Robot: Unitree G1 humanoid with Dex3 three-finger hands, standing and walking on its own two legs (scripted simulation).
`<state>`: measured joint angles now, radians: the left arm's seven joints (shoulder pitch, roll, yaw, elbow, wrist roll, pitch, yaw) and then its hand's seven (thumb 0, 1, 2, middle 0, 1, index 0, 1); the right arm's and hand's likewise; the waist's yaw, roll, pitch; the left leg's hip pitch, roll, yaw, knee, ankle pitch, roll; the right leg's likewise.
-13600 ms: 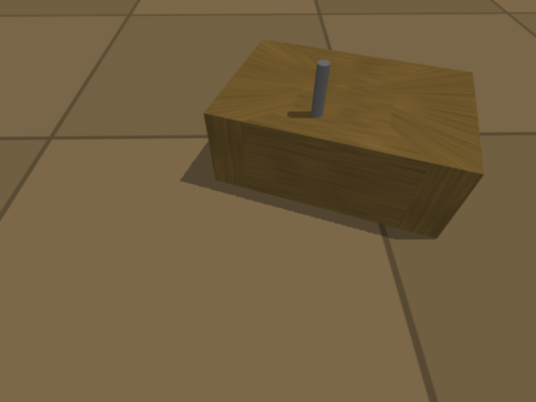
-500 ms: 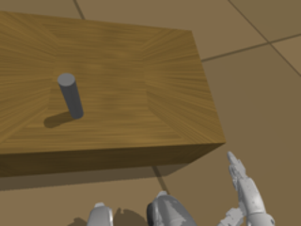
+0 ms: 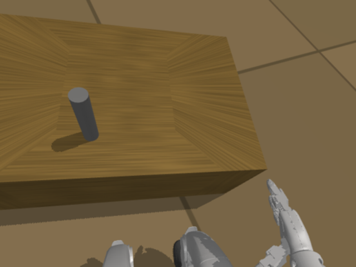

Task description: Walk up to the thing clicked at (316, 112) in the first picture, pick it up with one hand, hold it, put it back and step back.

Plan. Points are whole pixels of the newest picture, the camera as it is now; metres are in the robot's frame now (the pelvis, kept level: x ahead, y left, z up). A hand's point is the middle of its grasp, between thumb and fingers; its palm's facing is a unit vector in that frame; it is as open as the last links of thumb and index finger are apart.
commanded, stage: go down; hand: left
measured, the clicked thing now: (85, 117) +0.55 +0.19 -0.17
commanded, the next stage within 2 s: none
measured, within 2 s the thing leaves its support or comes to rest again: neither
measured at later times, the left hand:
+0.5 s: hand out of the picture +0.45 +0.39 +0.10, palm faces +0.23 -0.97 -0.01, open 17.3 cm
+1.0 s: hand out of the picture +0.45 +0.39 +0.11, palm faces +0.24 -0.97 +0.00, open 17.3 cm
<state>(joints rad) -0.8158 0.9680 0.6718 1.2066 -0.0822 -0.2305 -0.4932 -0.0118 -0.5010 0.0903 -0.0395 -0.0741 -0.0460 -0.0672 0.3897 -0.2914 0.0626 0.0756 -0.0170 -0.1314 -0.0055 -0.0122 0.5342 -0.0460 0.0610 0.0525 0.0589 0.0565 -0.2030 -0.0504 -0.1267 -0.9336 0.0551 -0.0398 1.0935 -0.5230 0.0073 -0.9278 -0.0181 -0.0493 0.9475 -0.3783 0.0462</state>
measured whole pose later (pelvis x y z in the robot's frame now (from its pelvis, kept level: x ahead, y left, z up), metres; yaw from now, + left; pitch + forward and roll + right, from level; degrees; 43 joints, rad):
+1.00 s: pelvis +0.00 +0.00 +0.00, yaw +0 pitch +20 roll -5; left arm -0.79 0.96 0.68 1.19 -0.09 -0.23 -0.50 -0.01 -0.52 0.08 -0.04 -0.08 -0.05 -0.07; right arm 0.39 -0.29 0.05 0.09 -0.01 -0.13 -0.01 -0.01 0.53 -0.04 0.06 0.05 0.06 0.06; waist -0.20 -0.06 -0.13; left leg -0.91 0.05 -0.04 1.08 -0.52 0.01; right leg -0.91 -0.02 -0.05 0.94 -0.38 0.05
